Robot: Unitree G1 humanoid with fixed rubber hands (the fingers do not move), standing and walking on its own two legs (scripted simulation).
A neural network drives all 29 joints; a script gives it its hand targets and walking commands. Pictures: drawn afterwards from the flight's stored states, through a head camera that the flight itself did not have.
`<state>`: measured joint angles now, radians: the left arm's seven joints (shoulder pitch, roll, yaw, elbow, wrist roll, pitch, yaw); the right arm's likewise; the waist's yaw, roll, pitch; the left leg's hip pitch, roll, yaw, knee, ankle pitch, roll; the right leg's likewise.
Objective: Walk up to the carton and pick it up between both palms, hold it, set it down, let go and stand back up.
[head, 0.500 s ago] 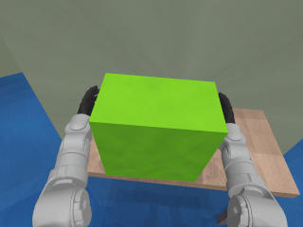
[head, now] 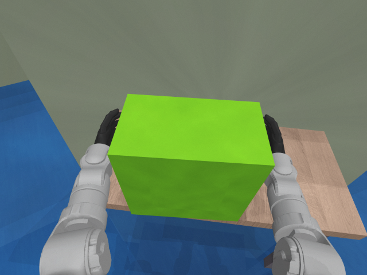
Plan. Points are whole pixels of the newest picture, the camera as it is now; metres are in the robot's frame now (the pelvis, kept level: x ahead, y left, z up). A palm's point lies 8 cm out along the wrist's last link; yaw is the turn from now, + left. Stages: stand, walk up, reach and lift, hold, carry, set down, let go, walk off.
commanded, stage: set down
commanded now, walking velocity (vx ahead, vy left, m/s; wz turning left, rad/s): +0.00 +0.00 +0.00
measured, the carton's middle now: (188, 164) +0.38 -0.02 +0.01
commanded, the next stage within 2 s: none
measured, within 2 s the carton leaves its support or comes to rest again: neither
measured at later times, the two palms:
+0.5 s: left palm (104, 143) +0.40 +0.17 +0.08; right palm (273, 150) +0.36 -0.22 +0.08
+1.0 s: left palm (108, 144) +0.42 +0.17 +0.05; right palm (268, 153) +0.38 -0.22 +0.04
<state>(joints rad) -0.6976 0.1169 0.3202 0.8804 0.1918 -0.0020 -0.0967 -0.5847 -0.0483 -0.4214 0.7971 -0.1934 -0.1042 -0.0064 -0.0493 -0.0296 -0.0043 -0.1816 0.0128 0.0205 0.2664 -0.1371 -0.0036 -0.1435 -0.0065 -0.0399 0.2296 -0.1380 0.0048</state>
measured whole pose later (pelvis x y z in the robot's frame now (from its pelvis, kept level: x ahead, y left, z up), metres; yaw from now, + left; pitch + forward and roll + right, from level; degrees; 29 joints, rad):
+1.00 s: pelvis +0.00 +0.00 +0.00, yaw -2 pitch +7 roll -1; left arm -0.75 0.19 0.23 1.09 0.08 -0.16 -0.02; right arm -0.65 -0.13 -0.22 1.04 0.01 -0.25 -0.07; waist -0.04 -0.01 -0.04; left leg -0.30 0.03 0.05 0.35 -0.18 -0.01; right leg -0.26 0.01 -0.03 0.30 -0.16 0.00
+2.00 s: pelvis -0.02 +0.00 -0.02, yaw -3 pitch +13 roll -1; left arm -0.91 0.40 -0.11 1.19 -0.35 -0.06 -0.05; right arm -0.81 -0.42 0.14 1.10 0.49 -0.09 -0.03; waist -0.06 0.01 -0.19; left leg -0.52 0.04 0.02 0.49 -0.20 -0.02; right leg -0.49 0.02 -0.02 0.43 -0.17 -0.01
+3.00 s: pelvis -0.01 +0.00 +0.00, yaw -3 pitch +1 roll -1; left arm -0.64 0.44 0.06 0.55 -0.26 0.43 -0.05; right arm -0.60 -0.40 -0.02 0.59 0.43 0.30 -0.04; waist -0.05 -0.03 -0.03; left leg -0.19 0.03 0.01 0.33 -0.16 -0.01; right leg -0.17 0.02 -0.01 0.28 -0.14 -0.01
